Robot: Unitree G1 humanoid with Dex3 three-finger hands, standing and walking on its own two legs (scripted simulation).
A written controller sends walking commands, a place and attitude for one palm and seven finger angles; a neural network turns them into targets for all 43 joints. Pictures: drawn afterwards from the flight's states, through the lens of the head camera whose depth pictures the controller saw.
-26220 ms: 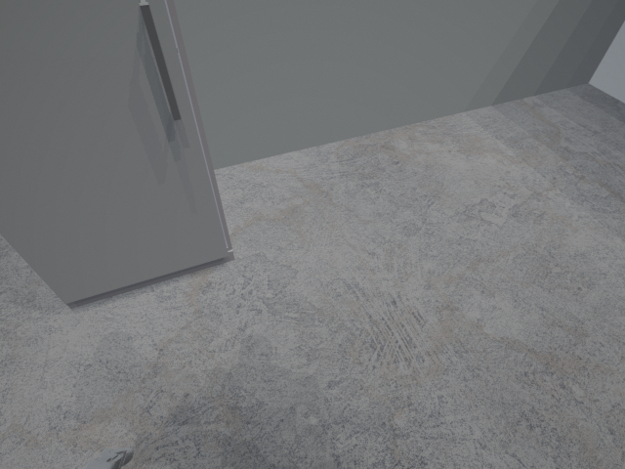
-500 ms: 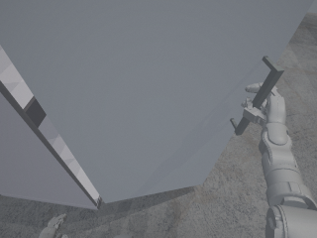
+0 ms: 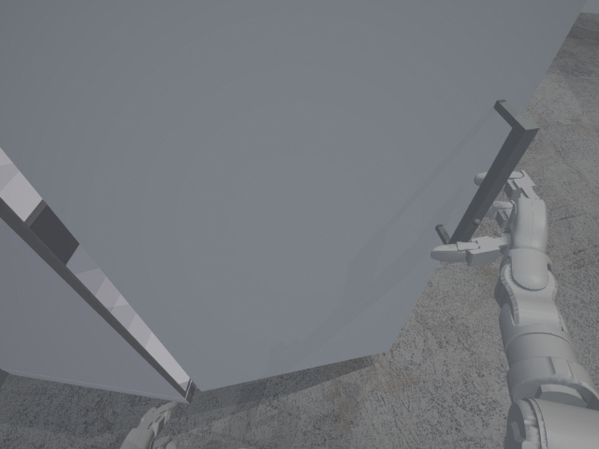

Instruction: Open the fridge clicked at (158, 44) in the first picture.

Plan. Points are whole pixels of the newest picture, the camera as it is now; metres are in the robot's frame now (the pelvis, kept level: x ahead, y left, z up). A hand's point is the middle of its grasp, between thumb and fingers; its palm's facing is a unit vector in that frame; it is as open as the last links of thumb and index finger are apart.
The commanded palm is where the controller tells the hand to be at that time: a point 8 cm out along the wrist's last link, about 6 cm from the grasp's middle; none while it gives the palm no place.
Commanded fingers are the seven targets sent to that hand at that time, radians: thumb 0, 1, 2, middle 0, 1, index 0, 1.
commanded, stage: loosen the grip on the handle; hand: right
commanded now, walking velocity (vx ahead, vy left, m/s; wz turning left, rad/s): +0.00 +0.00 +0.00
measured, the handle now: (474, 191) +0.46 -0.20 +0.11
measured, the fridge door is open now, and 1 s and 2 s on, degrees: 70 70 70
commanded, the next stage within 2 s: slip the hand off the handle in 0.08 s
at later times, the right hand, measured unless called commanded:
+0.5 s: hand (516, 220) +0.42 -0.25 +0.09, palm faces +0.26 +0.95 -0.19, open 14.6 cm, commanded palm +0.39 -0.30 +0.09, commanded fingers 0.00 0.55 -0.20 0.25 1.15 0.25 1.15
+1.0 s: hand (558, 244) +0.40 -0.31 +0.07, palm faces +0.23 +0.96 -0.17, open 14.7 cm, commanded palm +0.35 -0.34 +0.09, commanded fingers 0.00 0.55 -0.20 0.25 1.15 0.25 1.15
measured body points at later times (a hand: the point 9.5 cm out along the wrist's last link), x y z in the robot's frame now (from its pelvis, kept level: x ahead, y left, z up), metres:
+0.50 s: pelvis +0.01 +0.02 +0.00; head +0.06 +0.02 +0.44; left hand +0.11 +0.30 -0.11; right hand +0.40 -0.30 +0.10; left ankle +0.02 +0.14 -0.72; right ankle +0.03 -0.11 -0.72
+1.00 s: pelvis +0.02 -0.01 -0.01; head +0.08 -0.02 +0.44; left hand +0.09 +0.27 -0.11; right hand +0.38 -0.36 +0.08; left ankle +0.02 +0.14 -0.72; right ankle +0.03 -0.11 -0.72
